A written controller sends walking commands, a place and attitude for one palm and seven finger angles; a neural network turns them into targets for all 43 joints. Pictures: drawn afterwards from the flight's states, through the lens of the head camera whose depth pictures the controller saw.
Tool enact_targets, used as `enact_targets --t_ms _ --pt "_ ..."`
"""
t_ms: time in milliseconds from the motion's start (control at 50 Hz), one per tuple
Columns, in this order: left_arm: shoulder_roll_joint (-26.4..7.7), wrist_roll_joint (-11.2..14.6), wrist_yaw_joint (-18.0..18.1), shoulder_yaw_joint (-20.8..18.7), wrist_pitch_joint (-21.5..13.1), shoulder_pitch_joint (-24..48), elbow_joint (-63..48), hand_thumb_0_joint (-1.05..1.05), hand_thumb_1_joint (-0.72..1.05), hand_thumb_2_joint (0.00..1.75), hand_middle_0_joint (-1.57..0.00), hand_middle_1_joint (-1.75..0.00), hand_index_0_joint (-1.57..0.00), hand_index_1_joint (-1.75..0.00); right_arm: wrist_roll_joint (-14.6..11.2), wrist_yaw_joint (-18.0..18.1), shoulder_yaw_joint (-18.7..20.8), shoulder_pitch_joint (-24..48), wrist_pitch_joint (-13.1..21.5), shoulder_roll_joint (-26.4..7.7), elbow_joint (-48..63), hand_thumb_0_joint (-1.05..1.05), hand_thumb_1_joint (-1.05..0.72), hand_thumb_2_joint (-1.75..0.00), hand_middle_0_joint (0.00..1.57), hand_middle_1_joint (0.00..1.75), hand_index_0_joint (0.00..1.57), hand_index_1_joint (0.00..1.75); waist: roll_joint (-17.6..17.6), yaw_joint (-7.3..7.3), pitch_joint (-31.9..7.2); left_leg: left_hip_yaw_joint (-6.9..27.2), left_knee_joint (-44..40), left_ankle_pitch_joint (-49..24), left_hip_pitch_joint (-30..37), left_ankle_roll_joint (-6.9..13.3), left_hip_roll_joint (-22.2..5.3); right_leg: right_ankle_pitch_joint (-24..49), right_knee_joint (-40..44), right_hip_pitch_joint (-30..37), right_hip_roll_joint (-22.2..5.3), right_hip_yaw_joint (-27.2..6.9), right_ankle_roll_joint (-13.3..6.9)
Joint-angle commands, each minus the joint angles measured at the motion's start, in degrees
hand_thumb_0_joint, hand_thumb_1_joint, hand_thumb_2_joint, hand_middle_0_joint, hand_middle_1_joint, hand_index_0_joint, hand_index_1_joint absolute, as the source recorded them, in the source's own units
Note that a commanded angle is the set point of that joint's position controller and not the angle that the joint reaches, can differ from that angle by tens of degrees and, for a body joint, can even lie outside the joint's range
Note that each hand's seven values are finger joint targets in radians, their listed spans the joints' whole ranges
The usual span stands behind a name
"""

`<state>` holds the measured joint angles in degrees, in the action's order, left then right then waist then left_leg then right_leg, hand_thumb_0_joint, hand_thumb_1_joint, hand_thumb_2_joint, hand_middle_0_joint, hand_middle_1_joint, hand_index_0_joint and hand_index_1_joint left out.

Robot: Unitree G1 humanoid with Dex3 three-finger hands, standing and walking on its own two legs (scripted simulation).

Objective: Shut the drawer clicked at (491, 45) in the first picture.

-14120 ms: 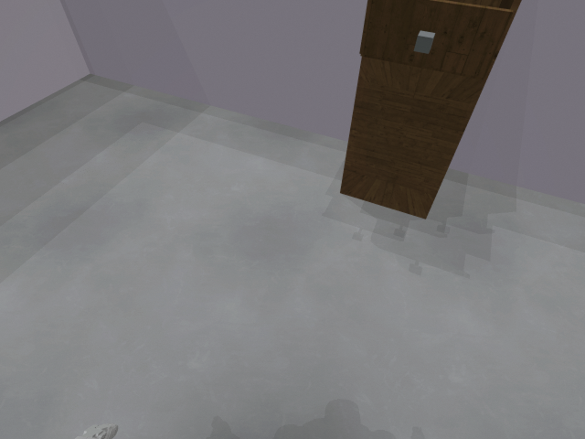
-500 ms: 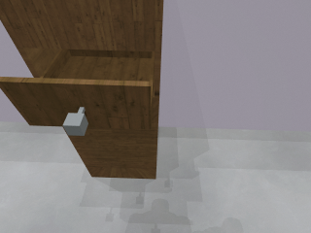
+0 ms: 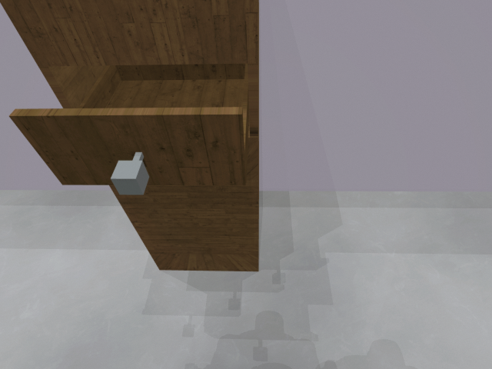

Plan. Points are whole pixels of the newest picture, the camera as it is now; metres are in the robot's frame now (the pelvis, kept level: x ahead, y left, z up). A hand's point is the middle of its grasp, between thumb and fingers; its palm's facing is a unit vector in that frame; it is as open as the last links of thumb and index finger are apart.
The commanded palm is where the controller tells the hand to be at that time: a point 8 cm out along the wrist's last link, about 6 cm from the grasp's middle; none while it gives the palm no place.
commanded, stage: come to a stop and stand still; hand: left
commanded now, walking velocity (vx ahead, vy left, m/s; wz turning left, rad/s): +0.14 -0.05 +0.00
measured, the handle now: (134, 169) +0.42 +0.23 +0.10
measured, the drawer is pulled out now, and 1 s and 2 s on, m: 0.16 0.16 0.16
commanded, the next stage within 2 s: look again from close up in 0.82 s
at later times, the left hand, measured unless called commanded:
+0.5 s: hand out of the picture -0.01 +0.19 -0.17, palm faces +0.01 -0.98 -0.19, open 7.4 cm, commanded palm none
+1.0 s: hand out of the picture +0.00 +0.18 -0.17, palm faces +0.02 -0.99 -0.17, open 7.4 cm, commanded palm none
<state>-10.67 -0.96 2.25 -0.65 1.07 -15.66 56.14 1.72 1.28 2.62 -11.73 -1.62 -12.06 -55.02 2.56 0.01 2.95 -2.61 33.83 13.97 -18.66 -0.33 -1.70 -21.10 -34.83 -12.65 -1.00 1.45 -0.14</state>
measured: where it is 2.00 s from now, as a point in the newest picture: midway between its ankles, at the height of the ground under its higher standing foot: outside the picture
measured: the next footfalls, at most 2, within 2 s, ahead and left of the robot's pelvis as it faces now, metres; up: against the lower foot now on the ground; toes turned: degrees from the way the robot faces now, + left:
none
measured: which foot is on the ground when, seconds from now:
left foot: down 0.00-1.00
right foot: down 0.00-1.00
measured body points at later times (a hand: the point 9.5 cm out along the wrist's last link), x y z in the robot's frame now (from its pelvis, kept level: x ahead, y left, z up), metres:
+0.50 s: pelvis +0.00 +0.02 +0.01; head +0.01 +0.02 +0.46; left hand -0.01 +0.24 -0.15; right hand +0.01 -0.22 -0.15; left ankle +0.04 +0.12 -0.73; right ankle -0.03 -0.12 -0.73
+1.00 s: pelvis +0.00 +0.02 +0.01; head +0.00 +0.02 +0.46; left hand +0.00 +0.23 -0.15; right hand +0.02 -0.21 -0.14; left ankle +0.04 +0.12 -0.73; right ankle -0.03 -0.12 -0.73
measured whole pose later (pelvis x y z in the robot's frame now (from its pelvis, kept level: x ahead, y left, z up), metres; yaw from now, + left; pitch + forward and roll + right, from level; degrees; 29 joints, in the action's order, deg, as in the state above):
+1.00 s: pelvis +0.00 +0.02 +0.01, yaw -1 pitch -2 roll +0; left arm -8.1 -0.7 2.1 0.5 -0.5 -18.6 62.3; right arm 0.8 1.0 0.8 -13.5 -0.3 -9.4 -64.0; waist -0.5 0.0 1.2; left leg -3.7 26.1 10.7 -13.1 0.9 -1.0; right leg -16.2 -25.3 -6.8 -1.3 0.2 1.3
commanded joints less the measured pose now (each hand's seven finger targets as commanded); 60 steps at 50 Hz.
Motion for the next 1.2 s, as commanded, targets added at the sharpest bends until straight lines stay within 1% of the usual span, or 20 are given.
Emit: enact_targets --t_ms 0,40,60,100,120,160,180,220,240,260,280,320,340,360,400,480,720,920,1000,1180 --pt "-9.48 -0.37 0.70 -1.53 -1.71 1.24 -5.25 0.00 0.90 0.90 -0.20 -0.30 -0.20 -0.30 0.02 -0.40 0.54 -2.42 1.33 -4.21 4.83 0.00 -0.90 -0.90 0.20 0.30 0.20 0.30 -14.32 1.57 -1.53 1.57 0.01 1.55 3.57 1.07 -0.64 1.65 14.93 -7.26 -8.91 -9.75 -4.41" --pt "-8.72 -0.37 0.31 -1.26 -1.38 1.52 -5.16 0.00 0.90 0.90 -0.20 -0.30 -0.20 -0.30 -0.04 -0.65 0.25 -3.73 1.66 -4.52 3.78 0.00 -0.90 -0.90 0.20 0.30 0.20 0.30 -8.36 2.05 1.61 2.43 -3.63 2.69 5.37 1.23 -1.65 -8.26 14.75 -10.98 -5.78 -6.64 -3.07" --pt "-7.70 -0.48 0.19 -0.86 -0.99 -0.35 -4.93 0.00 0.90 0.90 -0.20 -0.30 -0.20 -0.30 0.08 -0.77 -0.07 -4.47 1.61 -4.29 3.21 0.00 -0.90 -0.90 0.20 0.30 0.20 0.30 -6.77 1.38 2.06 2.96 -5.14 5.32 4.86 1.59 -1.92 -10.04 13.95 -10.06 -4.38 -5.99 -2.74" --pt "-8.07 -0.43 -0.17 -1.11 -0.59 -0.98 -4.60 0.00 0.90 0.90 -0.20 -0.30 -0.20 -0.30 0.24 -0.72 0.06 -3.98 1.32 -5.78 3.40 0.00 -0.90 -0.90 0.20 0.30 0.20 0.30 -1.52 0.97 6.49 6.18 -9.81 14.18 -0.93 2.21 -3.18 -13.73 11.85 -10.20 -2.31 -3.87 -1.91" --pt "-7.84 -0.50 -0.34 -1.17 -0.52 -1.85 -4.61 0.00 0.90 0.90 -0.20 -0.30 -0.20 -0.30 0.31 -0.66 0.16 -3.68 1.23 -6.51 3.70 0.00 -0.90 -0.90 0.20 0.30 0.20 0.30 1.62 0.64 7.48 7.99 -12.79 18.19 -3.10 2.66 -4.17 -12.85 10.03 -9.29 -1.17 -2.63 -1.62" --pt "-6.53 -0.67 -0.62 -0.82 -0.55 -4.32 -4.15 0.00 0.90 0.90 -0.20 -0.30 -0.20 -0.30 0.35 -0.56 0.26 -3.79 1.31 -7.51 3.65 0.00 -0.90 -0.90 0.20 0.30 0.20 0.30 6.01 -0.23 6.59 11.02 -17.21 21.74 -4.88 3.84 -6.29 -7.39 6.28 -5.50 0.39 0.44 -1.36" --pt "-6.18 -0.60 -0.83 -0.78 -0.60 -5.01 -3.79 0.00 0.90 0.90 -0.20 -0.30 -0.20 -0.30 0.28 -0.45 0.30 -3.69 1.34 -7.98 3.63 0.00 -0.90 -0.90 0.20 0.30 0.20 0.30 6.12 -0.52 6.37 12.05 -18.69 22.61 -5.48 4.29 -7.26 -5.17 4.93 -4.35 0.83 1.44 -1.15" --pt "-5.56 -0.53 -1.07 -0.73 -0.82 -6.01 -3.19 0.00 0.90 0.90 -0.20 -0.30 -0.20 -0.30 0.07 -0.20 0.33 -3.61 1.53 -8.06 3.61 0.00 -0.90 -0.90 0.20 0.30 0.20 0.30 5.08 -0.90 4.26 12.13 -18.34 18.70 -3.90 4.58 -7.64 -1.22 5.03 -2.76 0.49 1.26 -1.11" --pt "-5.37 -0.40 -1.08 -0.68 -0.96 -6.35 -2.91 0.00 0.90 0.90 -0.20 -0.30 -0.20 -0.30 -0.03 -0.17 0.23 -3.44 1.61 -7.70 3.40 0.00 -0.90 -0.90 0.20 0.30 0.20 0.30 3.81 -1.08 3.40 10.88 -17.32 16.41 -2.96 4.30 -7.22 0.07 6.14 -2.14 -0.02 0.72 -1.09" --pt "-5.18 -0.35 -1.02 -0.48 -1.22 -6.69 -2.75 0.00 0.90 0.90 -0.20 -0.30 -0.20 -0.30 -0.19 -0.21 -0.12 -3.79 1.96 -6.85 2.98 0.00 -0.90 -0.90 0.20 0.30 0.20 0.30 2.99 -1.14 1.33 9.89 -15.96 11.51 -1.15 4.17 -6.60 2.14 7.42 -0.93 -0.69 -0.36 -1.21" --pt "-5.36 -0.23 -0.94 -0.54 -1.48 -7.07 -2.39 0.00 0.90 0.90 -0.20 -0.30 -0.20 -0.30 -0.31 -0.20 -0.22 -3.88 2.14 -6.34 2.63 0.00 -0.90 -0.90 0.20 0.30 0.20 0.30 0.78 -1.03 0.42 8.40 -14.30 8.58 0.13 3.79 -5.94 3.17 8.56 -0.66 -1.50 -1.19 -1.24" --pt "-5.82 -0.12 -0.72 -0.53 -1.76 -6.60 -1.82 0.00 0.90 0.90 -0.20 -0.30 -0.20 -0.30 -0.55 -0.20 -0.36 -4.46 2.32 -5.50 1.63 0.00 -0.90 -0.90 0.20 0.30 0.20 0.30 -3.24 -0.35 -0.29 5.86 -10.78 2.72 2.08 2.97 -4.19 5.08 10.76 -1.13 -2.94 -3.73 -1.42" --pt "-5.78 -0.02 -0.63 -0.45 -1.86 -6.42 -1.45 0.00 0.90 0.90 -0.20 -0.30 -0.20 -0.30 -0.66 -0.19 -0.49 -4.89 2.43 -5.09 1.07 0.00 -0.90 -0.90 0.20 0.30 0.20 0.30 -4.18 0.02 -0.68 4.88 -9.79 0.45 3.45 2.68 -3.61 5.77 11.60 -1.69 -3.53 -4.50 -1.42" --pt "-5.67 0.01 -0.55 -0.35 -1.90 -6.02 -1.23 0.00 0.90 0.90 -0.20 -0.30 -0.20 -0.30 -0.74 -0.21 -0.62 -5.41 2.52 -4.90 0.34 0.00 -0.90 -0.90 0.20 0.30 0.20 0.30 -4.57 0.34 -0.99 4.67 -9.52 -2.05 4.83 2.59 -3.60 6.87 11.65 -1.98 -3.50 -4.51 -1.31" --pt "-5.24 0.09 -0.41 -0.27 -1.99 -6.27 -0.51 0.00 0.90 0.90 -0.20 -0.30 -0.20 -0.30 -0.84 -0.15 -0.63 -5.86 2.63 -4.73 -0.90 0.00 -0.90 -0.90 0.20 0.30 0.20 0.30 -3.11 0.54 -0.96 4.41 -9.59 -3.94 5.97 2.43 -3.77 7.94 11.66 -2.36 -3.53 -4.38 -1.05" --pt "-4.66 0.12 -0.08 -0.03 -2.15 -7.62 1.42 0.00 0.90 0.90 -0.20 -0.30 -0.20 -0.30 -1.15 -0.04 -0.89 -5.93 2.65 -4.18 -3.02 0.00 -0.90 -0.90 0.20 0.30 0.20 0.30 -2.95 0.28 -0.28 4.00 -9.62 -7.25 6.68 2.36 -3.89 11.33 12.18 -1.26 -3.81 -4.30 -0.78" --pt "-2.96 0.13 0.50 0.18 -2.37 -8.38 4.43 0.00 0.90 0.90 -0.20 -0.30 -0.20 -0.30 -1.29 0.13 -0.91 -4.94 2.46 -2.73 -6.60 0.00 -0.90 -0.90 0.20 0.30 0.20 0.30 -3.93 0.27 0.14 3.38 -10.63 -9.79 8.44 1.80 -3.93 14.66 13.79 -0.18 -4.45 -4.40 -0.47" --pt "-2.95 0.07 0.51 0.22 -2.21 -7.64 4.82 0.00 0.90 0.90 -0.20 -0.30 -0.20 -0.30 -1.23 0.00 -1.08 -4.06 2.20 -2.79 -7.19 0.00 -0.90 -0.90 0.20 0.30 0.20 0.30 -2.33 0.15 1.76 3.99 -12.77 -6.33 7.58 1.40 -3.84 10.84 15.47 -0.66 -4.42 -4.56 -0.31" --pt "-2.92 0.00 0.46 0.26 -2.13 -7.46 4.75 0.00 0.90 0.90 -0.20 -0.30 -0.20 -0.30 -1.21 -0.13 -1.04 -4.09 2.01 -2.90 -7.14 0.00 -0.90 -0.90 0.20 0.30 0.20 0.30 -3.02 0.16 3.10 4.36 -13.75 -3.30 6.61 1.26 -3.73 8.58 16.00 -1.58 -4.34 -4.50 -0.30" --pt "-2.55 -0.02 0.41 0.12 -1.96 -7.89 4.78 0.00 0.90 0.90 -0.20 -0.30 -0.20 -0.30 -1.15 -0.20 -0.89 -5.15 1.92 -3.06 -7.27 0.00 -0.90 -0.90 0.20 0.30 0.20 0.30 -2.63 0.21 2.04 5.27 -15.28 0.25 6.12 1.33 -4.09 7.06 15.66 -1.38 -4.12 -4.19 -0.22"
